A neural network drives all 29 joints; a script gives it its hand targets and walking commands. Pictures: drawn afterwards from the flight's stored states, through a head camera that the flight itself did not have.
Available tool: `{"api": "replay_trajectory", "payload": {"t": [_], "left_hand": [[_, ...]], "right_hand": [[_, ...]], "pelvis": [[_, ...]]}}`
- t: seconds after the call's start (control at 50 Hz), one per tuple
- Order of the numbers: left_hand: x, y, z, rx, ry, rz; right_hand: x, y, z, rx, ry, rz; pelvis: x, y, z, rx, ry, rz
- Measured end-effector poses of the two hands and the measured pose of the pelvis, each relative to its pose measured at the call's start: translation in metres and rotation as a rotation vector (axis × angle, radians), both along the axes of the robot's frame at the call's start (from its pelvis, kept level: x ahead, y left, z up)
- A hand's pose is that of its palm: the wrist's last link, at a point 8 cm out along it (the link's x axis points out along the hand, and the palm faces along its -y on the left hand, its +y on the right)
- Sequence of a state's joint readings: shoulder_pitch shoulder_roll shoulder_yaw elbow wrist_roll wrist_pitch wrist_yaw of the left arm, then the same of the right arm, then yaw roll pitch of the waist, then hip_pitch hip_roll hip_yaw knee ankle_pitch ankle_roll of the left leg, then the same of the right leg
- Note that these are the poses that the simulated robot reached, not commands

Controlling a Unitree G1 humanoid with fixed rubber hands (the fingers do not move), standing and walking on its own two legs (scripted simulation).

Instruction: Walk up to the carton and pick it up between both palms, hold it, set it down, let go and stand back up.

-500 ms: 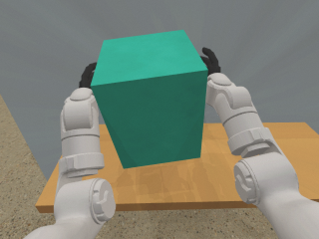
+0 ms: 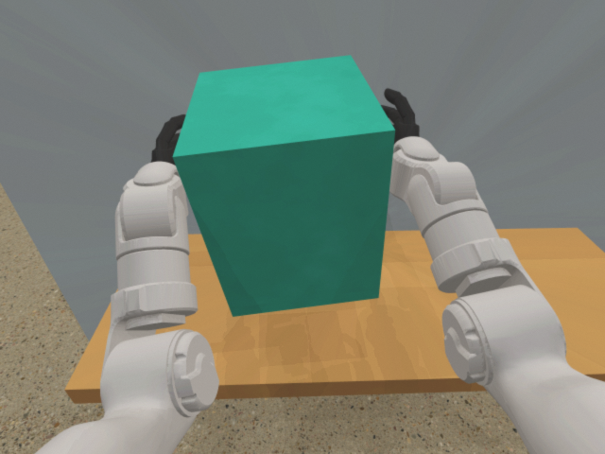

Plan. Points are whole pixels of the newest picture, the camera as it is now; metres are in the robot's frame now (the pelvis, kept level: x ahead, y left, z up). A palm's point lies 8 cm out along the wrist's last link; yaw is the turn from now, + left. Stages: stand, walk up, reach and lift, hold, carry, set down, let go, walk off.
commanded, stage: hold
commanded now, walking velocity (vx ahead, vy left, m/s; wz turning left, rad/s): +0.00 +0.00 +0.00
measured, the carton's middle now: (290, 187) +0.39 -0.01 +0.23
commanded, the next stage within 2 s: none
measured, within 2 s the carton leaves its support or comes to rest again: neither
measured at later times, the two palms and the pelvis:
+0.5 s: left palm (162, 175) +0.37 +0.15 +0.27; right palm (398, 147) +0.37 -0.14 +0.29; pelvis +0.00 +0.01 +0.00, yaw +0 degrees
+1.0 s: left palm (168, 174) +0.38 +0.14 +0.27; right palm (404, 149) +0.37 -0.15 +0.29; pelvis +0.00 +0.00 +0.00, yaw +0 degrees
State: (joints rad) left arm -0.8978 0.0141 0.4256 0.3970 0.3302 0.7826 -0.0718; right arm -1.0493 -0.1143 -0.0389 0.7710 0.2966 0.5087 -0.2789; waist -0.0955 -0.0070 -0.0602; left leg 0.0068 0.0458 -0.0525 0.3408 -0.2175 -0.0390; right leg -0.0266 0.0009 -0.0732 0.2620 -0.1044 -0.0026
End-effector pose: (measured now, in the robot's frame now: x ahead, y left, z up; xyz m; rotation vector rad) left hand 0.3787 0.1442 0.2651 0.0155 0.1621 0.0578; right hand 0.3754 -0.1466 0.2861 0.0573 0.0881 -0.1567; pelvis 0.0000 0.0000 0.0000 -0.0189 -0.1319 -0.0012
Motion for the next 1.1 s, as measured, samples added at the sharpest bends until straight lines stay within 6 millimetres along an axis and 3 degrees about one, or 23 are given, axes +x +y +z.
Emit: {"api": "replay_trajectory", "payload": {"t": [0.3,0.52,1.1], "left_hand": [[-0.0008,0.0046,-0.0034,0.007,0.001,-0.001],[-0.0040,0.0059,0.0018,0.002,-0.021,-0.001],[-0.0013,0.0004,0.0013,-0.001,0.000,-0.003]], "right_hand": [[-0.0003,0.0046,-0.0031,0.010,0.001,0.000],[-0.0041,0.0063,0.0051,0.013,-0.021,-0.002],[-0.0025,0.0005,0.0018,0.006,-0.002,-0.004]], "pelvis": [[0.0019,0.0050,-0.0004,-0.003,-0.007,0.003],[0.0018,0.0077,-0.0005,-0.004,-0.010,-0.001],[-0.0019,0.0015,-0.0001,0.001,-0.001,0.000]]}}
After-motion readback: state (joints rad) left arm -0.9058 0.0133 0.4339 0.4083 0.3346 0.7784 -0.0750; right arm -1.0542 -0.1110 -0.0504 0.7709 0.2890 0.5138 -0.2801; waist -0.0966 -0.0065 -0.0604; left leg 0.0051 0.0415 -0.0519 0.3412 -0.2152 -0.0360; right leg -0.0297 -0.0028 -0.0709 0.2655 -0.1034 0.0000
